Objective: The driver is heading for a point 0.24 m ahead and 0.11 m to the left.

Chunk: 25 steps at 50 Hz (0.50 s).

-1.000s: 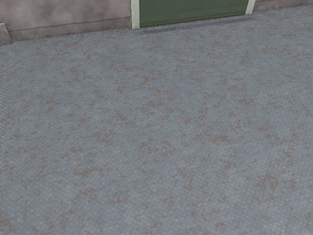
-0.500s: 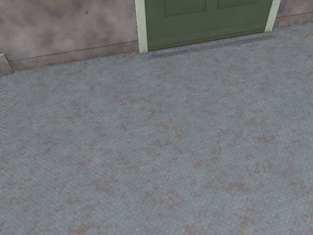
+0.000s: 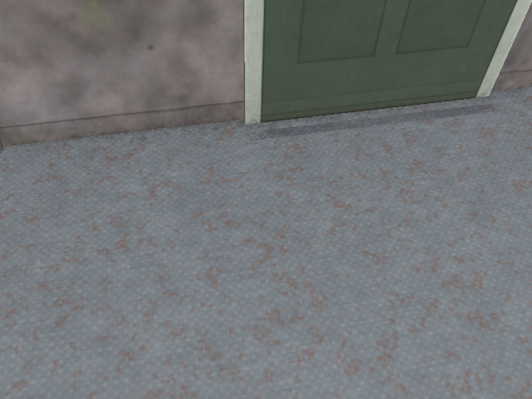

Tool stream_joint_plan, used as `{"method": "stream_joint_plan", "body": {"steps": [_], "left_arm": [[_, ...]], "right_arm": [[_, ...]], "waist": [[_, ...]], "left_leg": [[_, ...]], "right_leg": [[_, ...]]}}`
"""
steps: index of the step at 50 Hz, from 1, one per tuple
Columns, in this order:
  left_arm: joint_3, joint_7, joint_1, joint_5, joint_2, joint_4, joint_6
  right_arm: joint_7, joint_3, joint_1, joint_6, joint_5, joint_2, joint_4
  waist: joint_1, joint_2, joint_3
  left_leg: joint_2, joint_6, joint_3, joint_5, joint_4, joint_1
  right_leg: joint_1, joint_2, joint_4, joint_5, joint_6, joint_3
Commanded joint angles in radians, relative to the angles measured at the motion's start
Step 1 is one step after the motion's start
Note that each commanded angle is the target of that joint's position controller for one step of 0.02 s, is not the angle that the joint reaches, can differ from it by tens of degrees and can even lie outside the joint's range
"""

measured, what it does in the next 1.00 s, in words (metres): walks ahead: right foot, then left foot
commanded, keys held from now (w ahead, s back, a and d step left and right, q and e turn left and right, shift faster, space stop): w+q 0.04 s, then no key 0.96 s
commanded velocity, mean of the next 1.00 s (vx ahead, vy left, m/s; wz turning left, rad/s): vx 0.14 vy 0.00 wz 0.09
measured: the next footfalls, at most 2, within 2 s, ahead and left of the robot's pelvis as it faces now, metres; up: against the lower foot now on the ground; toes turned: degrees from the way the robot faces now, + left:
right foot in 0.28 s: +0.30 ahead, -0.10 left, +0.00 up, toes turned +3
left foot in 0.62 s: +0.21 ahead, +0.09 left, +0.00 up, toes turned +4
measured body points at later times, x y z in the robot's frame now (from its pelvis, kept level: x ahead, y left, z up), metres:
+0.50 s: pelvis +0.17 -0.04 -0.01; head +0.20 -0.05 +0.44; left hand +0.23 +0.21 -0.14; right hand +0.23 -0.28 -0.17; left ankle +0.13 +0.09 -0.71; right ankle +0.26 -0.10 -0.75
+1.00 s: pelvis +0.20 -0.01 +0.00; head +0.20 -0.01 +0.45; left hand +0.17 +0.21 -0.16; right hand +0.21 -0.23 -0.16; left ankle +0.17 +0.09 -0.75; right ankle +0.26 -0.10 -0.75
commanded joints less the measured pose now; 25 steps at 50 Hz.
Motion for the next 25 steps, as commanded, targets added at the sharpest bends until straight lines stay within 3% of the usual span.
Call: {"method": "stream_joint_plan", "body": {"steps": [1,3,6,10,12,13,14,15,16,17,18,19,20,22,25], "left_arm": [[0.006,-0.005,0.001,0.003,0.04,-0.055,0.012],[0.003,-0.003,-0.083,-0.005,0.043,-0.084,0.013],[-0.011,0.005,-0.135,-0.017,0.016,-0.098,0.009],[-0.013,0.02,-0.158,-0.024,0.033,-0.098,-0.002],[-0.004,0.027,-0.088,-0.019,0.059,-0.072,-0.015],[0.002,0.033,-0.006,-0.014,0.066,-0.04,-0.025],[0.009,0.038,0.076,-0.006,0.093,-0.013,-0.043],[0.019,0.041,0.169,0.008,0.161,-0.005,-0.054],[0.024,0.033,0.164,-0.02,0.171,-0.003,-0.036],[0.01,0.024,0.112,-0.047,0.115,-0.023,-0.02],[-0.004,0.026,0.035,-0.048,0.069,-0.034,-0.012],[-0.017,0.033,-0.018,-0.038,0.037,-0.039,-0.005],[-0.024,0.044,-0.037,-0.032,0.027,-0.035,-0.002],[-0.027,0.049,-0.037,-0.023,0.033,-0.016,0.0],[-0.024,0.047,-0.007,-0.02,0.057,0.008,0.001]], "right_arm": [[-0.006,-0.025,0.032,-0.017,0.006,-0.131,-0.032],[-0.006,-0.024,0.058,-0.013,0.002,-0.124,-0.025],[-0.007,-0.018,0.103,-0.013,-0.003,-0.112,-0.007],[-0.017,-0.009,0.126,-0.001,-0.012,-0.097,0.01],[-0.027,-0.012,0.097,0.004,-0.014,-0.105,0.009],[-0.031,-0.013,0.072,0.004,-0.007,-0.111,0.008],[-0.031,-0.012,0.078,0.0,0.001,-0.105,0.005],[-0.036,-0.001,0.14,-0.003,0.012,-0.065,-0.014],[-0.04,0.003,0.303,0.019,0.044,-0.006,0.037],[-0.045,-0.01,0.275,0.041,0.011,-0.073,0.059],[-0.04,-0.014,0.176,0.051,-0.015,-0.069,0.047],[-0.033,-0.011,0.112,0.058,-0.024,-0.049,0.036],[-0.028,-0.01,0.074,0.067,-0.026,-0.043,0.029],[-0.028,-0.001,0.106,0.088,-0.023,-0.016,0.057],[-0.041,0.006,0.076,0.109,-0.015,-0.011,0.075]], "waist": [[0.029,0.079,0.016],[0.011,0.078,0.045],[-0.008,0.093,0.015],[-0.03,0.129,-0.02],[0.0,0.128,-0.027],[0.041,0.104,-0.044],[0.066,0.046,-0.091],[0.056,-0.084,-0.213],[0.017,-0.239,-0.346],[0.008,-0.108,-0.311],[0.002,-0.054,-0.19],[-0.011,-0.033,-0.12],[-0.022,-0.053,-0.081],[-0.047,-0.079,-0.094],[-0.034,-0.084,-0.11]], "left_leg": [[0.249,0.15,-0.271,0.142,-0.213,0.011],[0.236,0.141,-0.253,0.21,-0.213,0.021],[0.204,0.093,-0.159,0.597,-0.118,0.043],[0.205,0.062,-0.154,0.695,-0.024,0.119],[0.222,0.047,-0.19,0.692,0.052,0.147],[0.204,0.028,-0.188,0.68,0.138,0.152],[0.157,0.002,-0.166,0.566,0.267,0.111],[0.088,-0.025,-0.123,0.138,0.476,-0.024],[-0.033,-0.047,-0.087,-0.47,0.71,-0.143],[-0.004,-0.05,-0.138,-0.486,0.766,-0.167],[0.018,-0.058,-0.146,-0.434,0.771,-0.193],[0.045,-0.069,-0.15,-0.378,0.724,-0.189],[0.066,-0.081,-0.148,-0.337,0.661,-0.158],[0.06,-0.1,-0.113,-0.3,0.561,-0.058],[0.06,-0.105,-0.082,-0.293,0.404,-0.026]], "right_leg": [[-0.096,-0.028,-0.095,0.083,0.047,-0.005],[-0.125,-0.024,-0.209,0.148,0.068,-0.015],[-0.04,0.019,-0.337,0.227,0.062,-0.05],[0.036,0.057,-0.428,0.25,0.023,-0.045],[0.114,0.066,-0.503,0.214,-0.005,-0.022],[0.202,0.077,-0.6,0.269,-0.021,-0.025],[0.344,0.024,-0.657,0.503,-0.036,0.01],[0.567,-0.2,-0.565,1.005,-0.09,0.197],[0.678,-0.371,-0.561,1.237,-0.269,0.393],[0.576,-0.338,-0.62,1.001,-0.273,0.403],[0.457,-0.284,-0.676,0.775,-0.245,0.336],[0.364,-0.236,-0.728,0.64,-0.211,0.278],[0.293,-0.198,-0.765,0.589,-0.187,0.221],[0.226,-0.145,-0.776,0.553,-0.158,0.143],[0.23,-0.136,-0.794,0.357,-0.154,0.144]]}}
